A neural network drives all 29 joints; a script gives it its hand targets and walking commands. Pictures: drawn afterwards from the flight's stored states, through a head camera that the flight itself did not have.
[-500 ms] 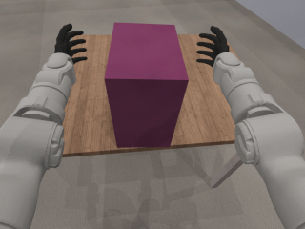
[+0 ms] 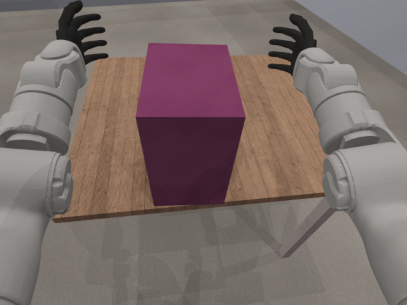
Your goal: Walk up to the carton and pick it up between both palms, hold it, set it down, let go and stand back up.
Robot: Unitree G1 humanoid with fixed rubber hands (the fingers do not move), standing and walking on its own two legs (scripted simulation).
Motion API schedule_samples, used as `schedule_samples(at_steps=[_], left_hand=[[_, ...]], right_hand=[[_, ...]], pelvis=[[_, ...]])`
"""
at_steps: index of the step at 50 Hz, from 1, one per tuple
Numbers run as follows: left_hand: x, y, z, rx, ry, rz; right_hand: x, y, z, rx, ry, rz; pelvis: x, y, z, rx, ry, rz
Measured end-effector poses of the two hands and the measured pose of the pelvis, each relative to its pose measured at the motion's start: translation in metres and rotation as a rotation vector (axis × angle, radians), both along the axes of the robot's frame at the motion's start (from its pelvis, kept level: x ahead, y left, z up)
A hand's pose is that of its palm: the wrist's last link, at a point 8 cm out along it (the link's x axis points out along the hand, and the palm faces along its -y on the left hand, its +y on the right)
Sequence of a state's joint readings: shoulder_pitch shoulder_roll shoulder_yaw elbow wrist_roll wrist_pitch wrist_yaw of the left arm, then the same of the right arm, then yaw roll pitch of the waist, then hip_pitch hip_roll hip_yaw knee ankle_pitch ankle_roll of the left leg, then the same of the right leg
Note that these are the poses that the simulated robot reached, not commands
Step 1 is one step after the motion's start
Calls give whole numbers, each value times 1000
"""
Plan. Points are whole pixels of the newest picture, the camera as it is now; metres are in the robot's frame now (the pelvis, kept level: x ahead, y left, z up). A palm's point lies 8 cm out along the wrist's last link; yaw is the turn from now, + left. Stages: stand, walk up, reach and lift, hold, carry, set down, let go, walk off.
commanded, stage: set down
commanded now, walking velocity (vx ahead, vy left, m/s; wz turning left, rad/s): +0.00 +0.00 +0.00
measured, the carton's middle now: (188, 129) +0.48 +0.04 +0.07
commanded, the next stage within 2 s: none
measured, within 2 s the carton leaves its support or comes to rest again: neither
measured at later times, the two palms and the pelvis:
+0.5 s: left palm (79, 113) +0.41 +0.24 +0.17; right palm (289, 112) +0.43 -0.15 +0.18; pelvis -0.01 +0.00 +0.00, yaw +0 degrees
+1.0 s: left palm (77, 159) +0.34 +0.24 +0.12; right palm (288, 157) +0.37 -0.15 +0.12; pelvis -0.02 +0.00 +0.00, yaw -1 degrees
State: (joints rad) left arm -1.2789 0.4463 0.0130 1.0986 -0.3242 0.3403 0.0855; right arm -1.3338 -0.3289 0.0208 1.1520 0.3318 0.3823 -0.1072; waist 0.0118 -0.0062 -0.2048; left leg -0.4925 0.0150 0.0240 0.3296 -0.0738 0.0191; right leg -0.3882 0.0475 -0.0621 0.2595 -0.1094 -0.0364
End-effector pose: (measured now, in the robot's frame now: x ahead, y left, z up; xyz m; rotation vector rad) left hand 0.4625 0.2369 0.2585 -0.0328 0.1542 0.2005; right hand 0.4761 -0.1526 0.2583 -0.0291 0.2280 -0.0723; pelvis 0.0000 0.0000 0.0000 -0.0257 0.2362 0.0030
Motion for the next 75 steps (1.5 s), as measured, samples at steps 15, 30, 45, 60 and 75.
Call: schedule_samples(at_steps=[15,30,45,60,75], left_hand=[[-24,-1,-49,23,38,-33],[-70,3,-96,12,54,-19],[-109,3,-123,21,56,-40],[-141,-8,-160,20,83,-60],[-179,-13,-195,29,129,-72]], right_hand=[[-22,-4,-48,3,17,14],[-59,12,-90,12,14,33],[-98,8,-123,33,12,7],[-131,6,-157,45,0,22],[-174,-5,-194,57,13,17]], pelvis=[[4,-1,4,7,-89,-10],[-16,-5,2,7,-121,-4],[-19,3,2,8,-198,-9],[-11,6,3,8,-230,-29],[7,3,5,8,-245,-38]])
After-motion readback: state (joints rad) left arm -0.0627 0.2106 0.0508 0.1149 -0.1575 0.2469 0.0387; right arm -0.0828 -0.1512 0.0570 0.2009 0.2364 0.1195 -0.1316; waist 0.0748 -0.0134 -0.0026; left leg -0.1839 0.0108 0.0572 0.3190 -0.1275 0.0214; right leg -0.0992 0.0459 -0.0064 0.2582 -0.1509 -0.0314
